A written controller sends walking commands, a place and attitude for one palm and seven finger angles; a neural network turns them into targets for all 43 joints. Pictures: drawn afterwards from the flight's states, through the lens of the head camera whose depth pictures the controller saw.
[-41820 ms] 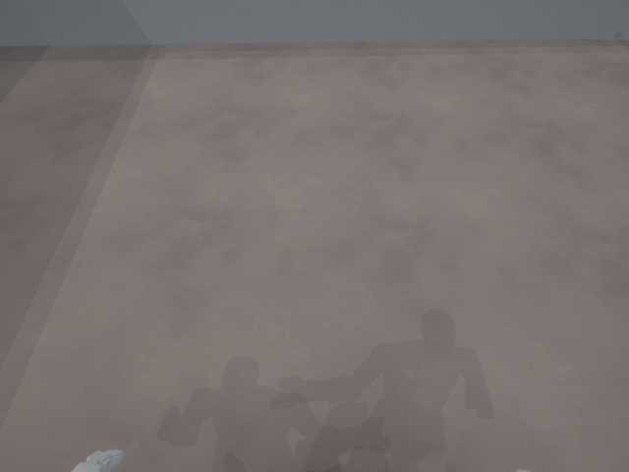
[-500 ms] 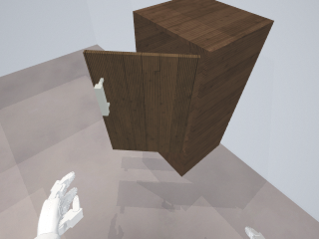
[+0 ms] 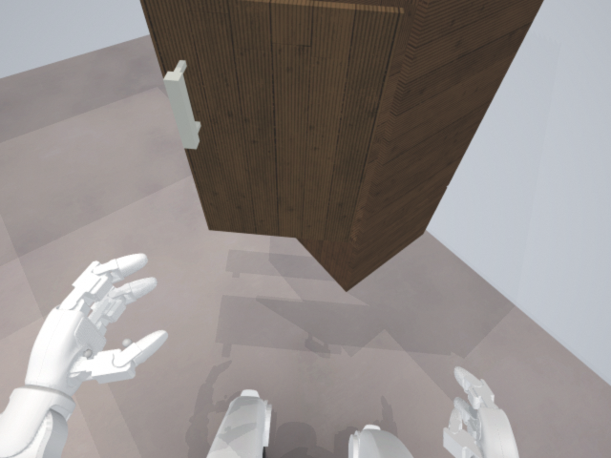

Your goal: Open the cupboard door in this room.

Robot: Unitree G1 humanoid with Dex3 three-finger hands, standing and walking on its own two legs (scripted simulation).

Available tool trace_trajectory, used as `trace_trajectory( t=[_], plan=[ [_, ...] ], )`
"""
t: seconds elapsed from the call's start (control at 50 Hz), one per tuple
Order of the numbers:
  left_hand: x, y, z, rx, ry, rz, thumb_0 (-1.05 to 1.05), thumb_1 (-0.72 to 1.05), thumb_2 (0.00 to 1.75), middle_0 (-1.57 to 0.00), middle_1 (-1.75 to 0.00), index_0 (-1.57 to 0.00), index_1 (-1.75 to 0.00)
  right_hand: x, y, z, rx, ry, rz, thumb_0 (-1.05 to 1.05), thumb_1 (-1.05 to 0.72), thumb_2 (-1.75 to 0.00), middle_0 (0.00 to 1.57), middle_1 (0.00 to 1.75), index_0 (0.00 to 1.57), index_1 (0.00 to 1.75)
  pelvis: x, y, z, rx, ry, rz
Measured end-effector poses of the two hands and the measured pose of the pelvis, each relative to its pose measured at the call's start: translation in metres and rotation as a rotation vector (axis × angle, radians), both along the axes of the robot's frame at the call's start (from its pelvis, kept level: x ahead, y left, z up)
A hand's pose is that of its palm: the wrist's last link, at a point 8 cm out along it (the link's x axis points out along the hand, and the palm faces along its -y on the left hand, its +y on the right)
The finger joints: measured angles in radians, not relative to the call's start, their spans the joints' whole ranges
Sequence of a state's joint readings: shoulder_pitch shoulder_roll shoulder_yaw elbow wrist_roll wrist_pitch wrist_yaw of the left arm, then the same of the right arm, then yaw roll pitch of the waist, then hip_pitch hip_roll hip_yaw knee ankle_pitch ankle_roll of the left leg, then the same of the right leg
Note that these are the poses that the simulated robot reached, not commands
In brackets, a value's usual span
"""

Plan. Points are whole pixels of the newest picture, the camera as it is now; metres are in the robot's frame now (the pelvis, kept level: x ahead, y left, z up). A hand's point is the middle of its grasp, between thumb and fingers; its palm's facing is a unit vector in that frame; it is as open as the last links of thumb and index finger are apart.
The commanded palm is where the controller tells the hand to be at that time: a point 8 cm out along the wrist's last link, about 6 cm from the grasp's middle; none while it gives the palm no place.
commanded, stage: raise the hand with hooked fingers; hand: left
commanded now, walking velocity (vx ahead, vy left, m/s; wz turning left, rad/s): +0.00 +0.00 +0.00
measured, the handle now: (186, 105) +0.65 +0.27 +0.06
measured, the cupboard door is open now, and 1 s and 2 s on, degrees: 47 47 47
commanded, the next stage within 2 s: move the hooked fingers beside the handle in 1.42 s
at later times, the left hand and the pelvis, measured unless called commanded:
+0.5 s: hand (90, 306) +0.27 +0.28 +0.06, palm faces +0.00 -1.00 -0.05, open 13.0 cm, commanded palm +0.25 +0.33 +0.07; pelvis +0.01 +0.03 +0.01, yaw -1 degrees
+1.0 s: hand (81, 272) +0.30 +0.30 +0.07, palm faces -0.01 -1.00 -0.04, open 13.9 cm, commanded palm +0.28 +0.34 +0.08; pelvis +0.02 +0.03 +0.02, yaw -1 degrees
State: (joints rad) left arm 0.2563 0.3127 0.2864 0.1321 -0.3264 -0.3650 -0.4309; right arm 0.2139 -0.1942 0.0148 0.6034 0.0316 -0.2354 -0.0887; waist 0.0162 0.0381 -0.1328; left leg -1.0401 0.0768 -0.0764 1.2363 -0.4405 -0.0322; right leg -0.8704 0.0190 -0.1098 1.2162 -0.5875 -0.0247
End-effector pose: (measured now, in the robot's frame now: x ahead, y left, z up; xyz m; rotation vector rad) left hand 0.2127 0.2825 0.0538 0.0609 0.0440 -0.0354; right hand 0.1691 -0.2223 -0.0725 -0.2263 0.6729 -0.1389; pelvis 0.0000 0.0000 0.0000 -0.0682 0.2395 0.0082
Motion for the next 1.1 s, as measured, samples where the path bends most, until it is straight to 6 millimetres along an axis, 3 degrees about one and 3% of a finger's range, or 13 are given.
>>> trace_trajectory(
  t=[0.12, 0.22, 0.36, 0.52, 0.66, 0.96, 1.1],
  plan=[
    [0.013, 0.017, 0.007, 0.005, 0.027, 0.037, 0.01, 0.17, 0.58, -0.25, -0.77, -0.26, -0.77, -0.029, -0.003, -0.002, 0.003, 0.083, -0.062, 0.01, -0.9, -0.9, 0.2, 0.3, 0.21, 0.3, 0.005, 0.009, 0.009, 0.01, 0.017, -0.018],
    [0.017, 0.028, 0.006, 0.007, 0.006, 0.048, 0.01, 0.05, 0.53, -0.26, -0.84, -0.26, -0.85, -0.034, -0.011, 0.0, -0.04, 0.108, -0.071, 0.01, -0.9, -0.9, 0.2, 0.3, 0.21, 0.3, 0.009, 0.017, 0.009, 0.01, 0.03, -0.02],
    [0.025, 0.036, 0.003, -0.005, -0.004, 0.024, 0.0, -0.11, 0.46, -0.27, -0.95, -0.28, -0.95, -0.016, -0.011, 0.014, -0.084, 0.069, -0.053, 0.01, -0.9, -0.9, 0.2, 0.3, 0.2, 0.3, 0.012, 0.026, 0.01, 0.003, 0.031, -0.017],
    [0.032, 0.052, 0.012, -0.005, -0.019, 0.041, 0.0, -0.3, 0.38, -0.28, -1.07, -0.29, -1.07, 0.013, 0.009, 0.031, -0.072, 0.0, 0.011, 0.01, -0.9, -0.9, 0.2, 0.3, 0.2, 0.3, 0.014, 0.031, 0.015, -0.007, 0.022, -0.008],
    [0.04, 0.063, 0.016, -0.007, -0.01, 0.041, -0.01, -0.43, 0.33, -0.29, -1.15, -0.3, -1.16, 0.02, 0.022, 0.034, -0.055, -0.008, 0.051, 0.01, -0.9, -0.9, 0.2, 0.3, 0.21, 0.3, 0.014, 0.032, 0.017, -0.011, 0.018, -0.003],
    [0.066, 0.073, 0.022, -0.018, -0.005, 0.033, -0.01, -0.49, 0.3, -0.3, -1.2, -0.3, -1.2, -0.009, 0.001, 0.023, -0.075, 0.093, 0.0, 0.01, -0.9, -0.9, 0.2, 0.3, 0.21, 0.3, 0.015, 0.026, 0.019, -0.006, 0.023, -0.011],
    [0.073, 0.064, 0.023, -0.016, -0.007, 0.009, -0.01, -0.5, 0.3, -0.3, -1.2, -0.3, -1.2, -0.02, -0.011, 0.023, -0.08, 0.115, -0.033, 0.01, -0.9, -0.9, 0.2, 0.3, 0.21, 0.3, 0.017, 0.023, 0.02, 0.0, 0.027, -0.02]
  ],
)
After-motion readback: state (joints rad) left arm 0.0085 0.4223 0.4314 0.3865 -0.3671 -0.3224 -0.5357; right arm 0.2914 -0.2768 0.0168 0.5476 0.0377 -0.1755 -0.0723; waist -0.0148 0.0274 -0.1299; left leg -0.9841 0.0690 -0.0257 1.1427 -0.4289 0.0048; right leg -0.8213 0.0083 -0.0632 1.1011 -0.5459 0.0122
